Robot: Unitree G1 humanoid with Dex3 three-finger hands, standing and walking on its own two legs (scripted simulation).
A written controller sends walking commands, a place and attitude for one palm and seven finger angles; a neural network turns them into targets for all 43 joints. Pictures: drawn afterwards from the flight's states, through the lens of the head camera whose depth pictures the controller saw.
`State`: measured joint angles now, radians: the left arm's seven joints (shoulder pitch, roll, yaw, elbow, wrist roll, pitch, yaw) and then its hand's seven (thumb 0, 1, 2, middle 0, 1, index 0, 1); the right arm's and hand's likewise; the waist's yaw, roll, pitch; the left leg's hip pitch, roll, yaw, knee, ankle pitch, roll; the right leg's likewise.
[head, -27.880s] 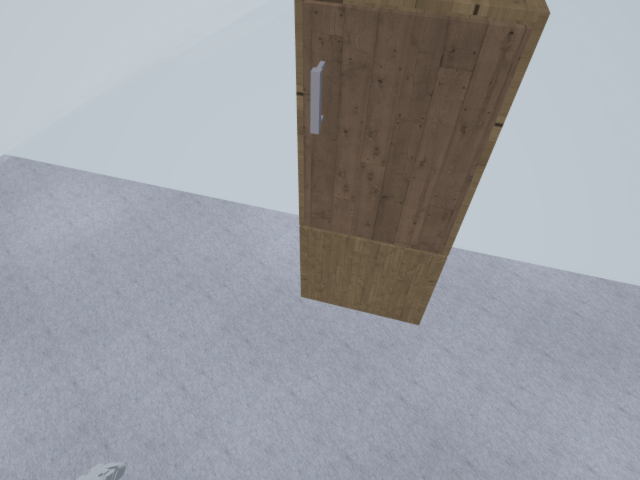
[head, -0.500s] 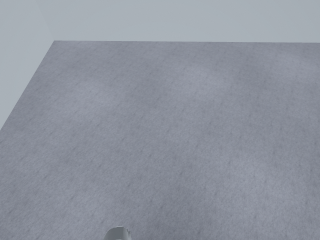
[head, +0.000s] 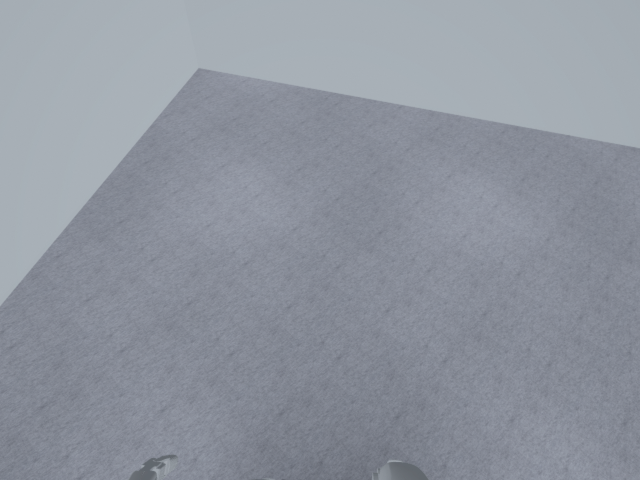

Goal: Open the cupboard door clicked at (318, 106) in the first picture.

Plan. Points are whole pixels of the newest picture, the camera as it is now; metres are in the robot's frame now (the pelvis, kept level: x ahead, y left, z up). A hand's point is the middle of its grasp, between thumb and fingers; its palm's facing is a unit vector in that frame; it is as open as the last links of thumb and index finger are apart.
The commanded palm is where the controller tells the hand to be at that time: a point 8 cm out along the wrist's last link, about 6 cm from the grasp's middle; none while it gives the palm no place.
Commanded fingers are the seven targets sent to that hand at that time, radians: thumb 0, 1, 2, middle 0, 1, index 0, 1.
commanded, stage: turn to face it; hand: left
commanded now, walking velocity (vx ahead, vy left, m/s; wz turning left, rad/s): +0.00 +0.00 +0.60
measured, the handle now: out of the picture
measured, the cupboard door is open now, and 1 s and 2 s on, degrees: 43 43 43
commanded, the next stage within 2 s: none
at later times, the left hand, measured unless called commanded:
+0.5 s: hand out of the picture +0.02 +0.12 -0.16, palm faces +0.36 -0.90 -0.26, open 7.3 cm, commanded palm none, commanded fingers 0.00 0.90 0.90 -0.20 -0.30 -0.20 -0.30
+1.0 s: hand out of the picture +0.04 +0.13 -0.15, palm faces +0.60 -0.74 -0.30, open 7.4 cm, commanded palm none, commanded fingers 0.00 0.90 0.90 -0.20 -0.30 -0.20 -0.30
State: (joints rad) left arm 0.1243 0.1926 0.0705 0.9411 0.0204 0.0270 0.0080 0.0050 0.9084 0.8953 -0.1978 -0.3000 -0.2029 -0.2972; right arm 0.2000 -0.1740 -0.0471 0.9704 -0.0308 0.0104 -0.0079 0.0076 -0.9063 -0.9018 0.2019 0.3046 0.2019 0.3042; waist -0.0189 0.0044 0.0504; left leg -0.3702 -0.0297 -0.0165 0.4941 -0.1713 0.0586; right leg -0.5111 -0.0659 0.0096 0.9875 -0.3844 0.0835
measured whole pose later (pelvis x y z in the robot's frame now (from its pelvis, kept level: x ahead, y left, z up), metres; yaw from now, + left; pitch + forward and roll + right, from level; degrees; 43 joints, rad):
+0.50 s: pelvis +0.05 -0.07 +0.00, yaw +21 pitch +1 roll +3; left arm 0.25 0.19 0.04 0.92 0.03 0.00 0.02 0.00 0.91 0.89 -0.20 -0.30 -0.21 -0.30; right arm 0.10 -0.25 -0.08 0.94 -0.02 0.08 0.02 0.01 -0.91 -0.90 0.20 0.30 0.19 0.30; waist 0.00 -0.02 0.11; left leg -0.42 0.03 0.08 0.85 -0.44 -0.06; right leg -0.17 -0.13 -0.24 0.53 -0.36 -0.02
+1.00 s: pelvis +0.09 -0.10 -0.01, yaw +39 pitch +1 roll +1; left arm 0.16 0.20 0.05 0.86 0.03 0.00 0.01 0.00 0.90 0.90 -0.20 -0.30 -0.20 -0.30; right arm 0.16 -0.25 -0.09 0.93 -0.02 0.08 0.01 0.01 -0.90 -0.90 0.20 0.30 0.20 0.30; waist -0.02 0.05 0.09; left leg -0.46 -0.02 -0.07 0.96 -0.49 -0.03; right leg -0.33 -0.07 -0.09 0.64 -0.33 0.00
